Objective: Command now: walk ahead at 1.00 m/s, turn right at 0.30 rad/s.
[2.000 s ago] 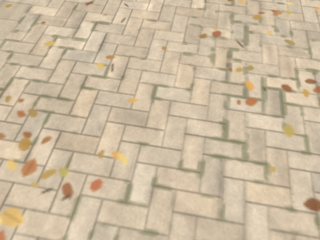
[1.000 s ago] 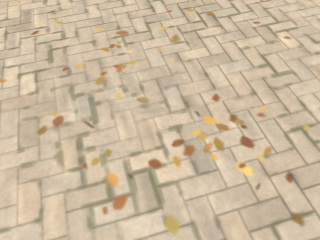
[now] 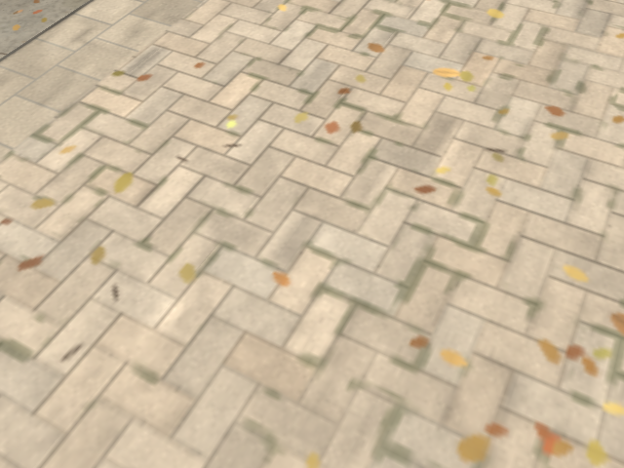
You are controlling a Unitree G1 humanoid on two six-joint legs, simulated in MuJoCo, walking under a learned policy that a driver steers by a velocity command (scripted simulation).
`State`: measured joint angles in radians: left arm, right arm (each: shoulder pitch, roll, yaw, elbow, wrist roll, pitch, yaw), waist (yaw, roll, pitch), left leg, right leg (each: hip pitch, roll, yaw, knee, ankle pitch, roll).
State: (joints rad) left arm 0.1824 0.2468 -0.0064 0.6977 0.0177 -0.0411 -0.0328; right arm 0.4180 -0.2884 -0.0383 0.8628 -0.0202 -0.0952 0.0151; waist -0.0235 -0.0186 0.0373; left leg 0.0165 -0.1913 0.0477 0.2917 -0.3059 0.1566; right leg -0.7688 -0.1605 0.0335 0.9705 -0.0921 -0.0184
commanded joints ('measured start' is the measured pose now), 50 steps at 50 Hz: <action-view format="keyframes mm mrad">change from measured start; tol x32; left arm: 1 -97 56 15 -53 -22 -12 -22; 10 505 270 114 155 -4 13 7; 50 -11 175 123 -192 -31 120 19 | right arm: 1 -33 -106 -20 -55 16 -53 4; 24 -518 -49 40 -382 26 -41 -23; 30 -48 -155 -8 -299 -30 -15 -41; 50 -353 -182 -85 -173 52 72 -18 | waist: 1 -14 2 92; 9 303 131 -204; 11 108 -357 -246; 14 66 118 -64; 20 -12 59 94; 28 -55 -104 -215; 31 38 323 -647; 36 65 98 -94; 50 46 95 -110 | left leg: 1 -227 257 -12 -262 547 -9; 8 133 363 113 319 1519 -127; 9 -10 351 117 664 1402 -123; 11 -818 58 -21 1425 -216 -181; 27 -167 79 -124 79 550 -206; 30 484 633 -582 322 1327 36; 33 156 579 -547 105 348 113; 37 -292 434 -196 -10 533 58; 50 -206 500 71 122 251 -38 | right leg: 1 210 54 -88 -224 281 -59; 9 755 267 -132 -379 -48 -201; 11 1194 -71 639 -493 -254 -467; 16 595 54 471 -770 -206 -320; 19 376 133 320 -774 378 -303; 28 514 308 332 -231 334 26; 30 191 410 227 414 -769 81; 32 77 193 163 635 -499 108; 50 480 120 -112 -401 -118 -21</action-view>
